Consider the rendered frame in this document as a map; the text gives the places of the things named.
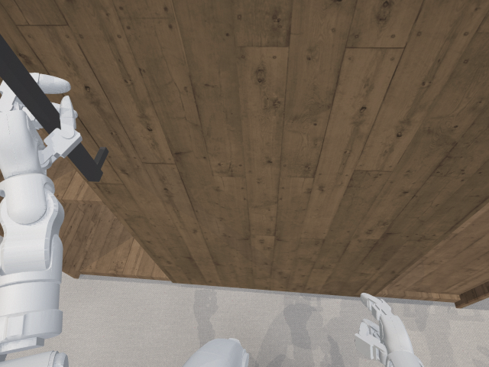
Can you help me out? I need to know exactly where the handle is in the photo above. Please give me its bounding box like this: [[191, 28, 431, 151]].
[[0, 35, 109, 182]]

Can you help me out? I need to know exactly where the left robot thigh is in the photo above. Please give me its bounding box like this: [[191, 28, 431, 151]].
[[182, 339, 249, 367]]

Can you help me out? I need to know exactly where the left robot upper arm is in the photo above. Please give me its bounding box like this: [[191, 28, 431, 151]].
[[0, 351, 69, 367]]

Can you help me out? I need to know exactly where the right robot forearm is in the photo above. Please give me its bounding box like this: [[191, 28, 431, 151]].
[[386, 351, 424, 367]]

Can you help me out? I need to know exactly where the robot right hand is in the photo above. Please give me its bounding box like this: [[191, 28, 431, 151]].
[[355, 293, 414, 367]]

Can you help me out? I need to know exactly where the left robot forearm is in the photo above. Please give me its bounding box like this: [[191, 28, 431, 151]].
[[0, 174, 64, 362]]

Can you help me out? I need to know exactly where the robot left hand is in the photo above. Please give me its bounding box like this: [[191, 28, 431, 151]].
[[0, 73, 83, 180]]

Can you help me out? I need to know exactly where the wardrobe door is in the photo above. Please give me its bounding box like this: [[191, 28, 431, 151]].
[[383, 203, 489, 295], [0, 0, 489, 297]]

